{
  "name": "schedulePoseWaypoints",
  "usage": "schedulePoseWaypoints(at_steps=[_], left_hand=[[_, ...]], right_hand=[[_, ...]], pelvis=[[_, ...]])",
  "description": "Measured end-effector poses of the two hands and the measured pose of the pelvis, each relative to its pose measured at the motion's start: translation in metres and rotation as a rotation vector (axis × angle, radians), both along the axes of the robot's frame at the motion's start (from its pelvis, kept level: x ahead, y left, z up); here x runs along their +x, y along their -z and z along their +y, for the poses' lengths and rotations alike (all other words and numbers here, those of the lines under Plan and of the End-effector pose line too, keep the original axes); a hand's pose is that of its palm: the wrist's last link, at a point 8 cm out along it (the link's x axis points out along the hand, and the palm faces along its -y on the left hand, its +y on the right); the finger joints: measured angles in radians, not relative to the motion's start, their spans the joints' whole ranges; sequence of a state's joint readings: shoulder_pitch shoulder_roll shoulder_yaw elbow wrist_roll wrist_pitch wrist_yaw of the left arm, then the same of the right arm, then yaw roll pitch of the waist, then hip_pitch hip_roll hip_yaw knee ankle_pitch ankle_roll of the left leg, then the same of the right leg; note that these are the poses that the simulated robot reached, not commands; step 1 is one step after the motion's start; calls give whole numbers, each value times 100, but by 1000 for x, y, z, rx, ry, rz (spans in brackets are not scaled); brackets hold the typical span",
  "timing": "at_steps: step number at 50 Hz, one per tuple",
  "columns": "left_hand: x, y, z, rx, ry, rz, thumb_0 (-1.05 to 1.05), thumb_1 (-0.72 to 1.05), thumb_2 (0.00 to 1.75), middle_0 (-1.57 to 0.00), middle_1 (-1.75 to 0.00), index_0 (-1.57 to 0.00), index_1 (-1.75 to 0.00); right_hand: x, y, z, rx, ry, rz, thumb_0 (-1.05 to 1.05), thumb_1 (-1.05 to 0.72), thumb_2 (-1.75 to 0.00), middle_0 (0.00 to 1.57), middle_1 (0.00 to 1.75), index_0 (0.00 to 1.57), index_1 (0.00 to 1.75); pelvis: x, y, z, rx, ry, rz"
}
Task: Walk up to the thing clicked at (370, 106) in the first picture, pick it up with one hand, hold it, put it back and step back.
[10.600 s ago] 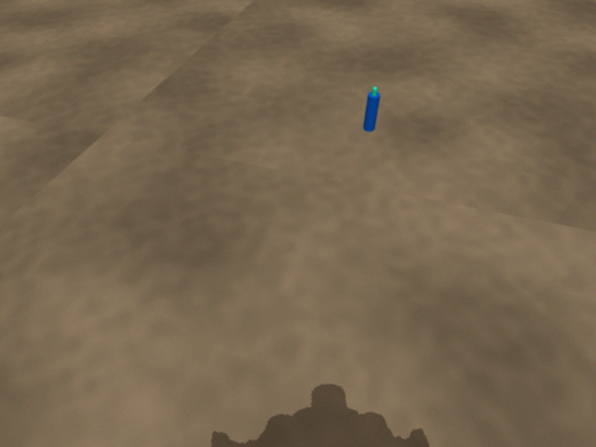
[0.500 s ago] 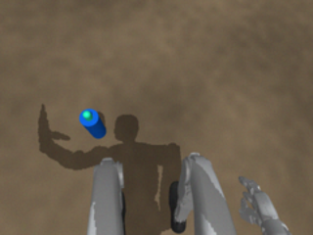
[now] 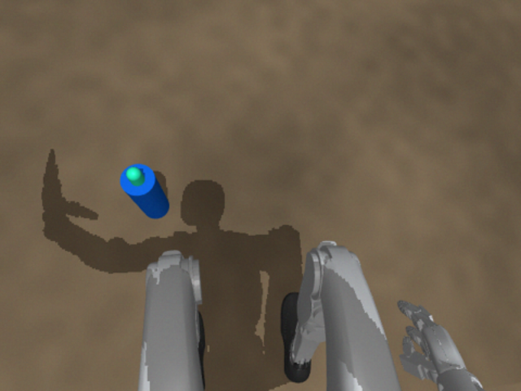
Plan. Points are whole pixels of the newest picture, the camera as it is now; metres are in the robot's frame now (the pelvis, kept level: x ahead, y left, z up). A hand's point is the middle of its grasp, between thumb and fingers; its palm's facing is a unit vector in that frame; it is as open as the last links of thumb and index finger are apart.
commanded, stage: go down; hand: left
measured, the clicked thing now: (146, 191) +0.47 +0.23 -0.32
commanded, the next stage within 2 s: approach in 0.54 s
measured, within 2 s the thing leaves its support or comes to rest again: neither
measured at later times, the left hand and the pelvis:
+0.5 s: hand out of the picture +0.39 +0.41 -0.01, palm faces +0.18 -0.98 -0.10, open 17.7 cm; pelvis +0.00 +0.00 -0.03, yaw +0 degrees
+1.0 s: hand (14, 190) +0.41 +0.38 -0.11, palm faces +0.15 -0.99 +0.00, open 17.7 cm; pelvis -0.01 +0.00 -0.08, yaw -2 degrees
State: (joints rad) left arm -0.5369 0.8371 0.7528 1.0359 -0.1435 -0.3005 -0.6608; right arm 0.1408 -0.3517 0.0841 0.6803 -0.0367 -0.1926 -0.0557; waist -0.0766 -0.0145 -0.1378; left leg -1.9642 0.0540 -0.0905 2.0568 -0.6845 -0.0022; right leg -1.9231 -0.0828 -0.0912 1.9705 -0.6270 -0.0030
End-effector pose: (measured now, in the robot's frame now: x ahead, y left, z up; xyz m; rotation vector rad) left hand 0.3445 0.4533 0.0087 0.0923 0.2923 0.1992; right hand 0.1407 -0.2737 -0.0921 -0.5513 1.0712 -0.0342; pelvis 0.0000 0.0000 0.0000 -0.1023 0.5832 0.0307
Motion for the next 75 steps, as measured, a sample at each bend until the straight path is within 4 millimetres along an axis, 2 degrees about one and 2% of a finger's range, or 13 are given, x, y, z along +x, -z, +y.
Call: schedulePoseWaypoints(at_steps=[29, 36, 40, 43, 46, 54, 60, 68, 75], left_hand=[[15, 16, 5, -15, 12, -58, -2, -60, 6, -5, -5, -5, -5], [17, 23, 5, -20, 14, -72, -2, -60, 5, -6, -5, -5, -6], [17, 34, 4, -39, 10, -99, -1, -60, 3, -7, -5, -6, -6], [19, 50, -1, -51, 13, -134, -1, -60, 2, -7, -6, -6, -6], [23, 75, -10, -66, 21, -172, -1, -60, 1, -7, -6, -7, -6], [40, 167, -45, -109, 58, -218, -1, -60, 2, -7, -8, -7, -8], [40, 228, -63, -127, 90, -188, -2, -60, 4, -6, -10, -6, -10], [35, 278, -83, -140, 91, -174, -2, -60, 5, -5, -11, -6, -11], [44, 307, -112, -160, 74, -193, -2, -61, 5, -5, -12, -7, -10]], right_hand=[[-17, 29, -6, -13, -5, 57, 1, -89, -90, 21, 30, 20, 30], [-21, 33, -4, -10, -2, 70, 1, -90, -90, 21, 30, 20, 30], [-22, 37, -3, -11, -12, 73, 1, -90, -90, 21, 30, 20, 30], [-21, 44, -3, -13, -32, 74, 1, -91, -90, 21, 30, 20, 30], [-18, 52, -2, -19, -61, 70, 1, -91, -90, 21, 30, 20, 30], [-8, 76, 2, -66, -148, 78, 1, -91, -90, 21, 30, 20, 30], [-10, 91, 8, -110, -201, 133, 1, -91, -90, 21, 30, 20, 30], [-16, 101, 17, -155, -273, 205, 1, -91, -90, 21, 30, 20, 30], [-15, 98, 24, -195, -340, 224, 1, -91, -90, 21, 30, 20, 30]], pelvis=[[-5, 30, 0, -3, 3, -10], [-6, 35, 1, -6, 4, -10], [-6, 41, 2, -6, 6, -10], [-7, 49, 2, -7, 9, -16], [-8, 62, 2, -11, 14, -30], [-12, 102, 4, -47, 37, -92], [-14, 124, 7, -80, 51, -148], [-17, 142, 11, -115, 64, -215], [-20, 151, 14, -149, 80, -271]])
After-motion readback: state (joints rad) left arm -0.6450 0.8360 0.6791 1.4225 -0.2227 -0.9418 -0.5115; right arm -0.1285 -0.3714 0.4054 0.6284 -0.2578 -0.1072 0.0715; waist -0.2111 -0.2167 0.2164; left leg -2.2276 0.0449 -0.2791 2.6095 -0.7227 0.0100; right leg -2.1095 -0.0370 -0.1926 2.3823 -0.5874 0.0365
